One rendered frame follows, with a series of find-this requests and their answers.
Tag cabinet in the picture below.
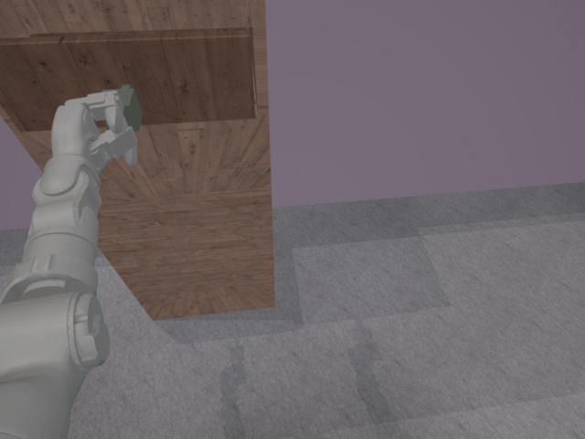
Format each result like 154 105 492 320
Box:
0 0 275 321

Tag handle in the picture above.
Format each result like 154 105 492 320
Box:
102 84 143 132

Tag left robot upper arm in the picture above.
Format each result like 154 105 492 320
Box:
0 291 110 439

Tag drawer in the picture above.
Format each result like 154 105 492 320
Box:
0 27 256 132

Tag robot left hand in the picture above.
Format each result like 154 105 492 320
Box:
51 91 138 175

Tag left robot forearm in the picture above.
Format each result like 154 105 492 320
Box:
0 155 101 305

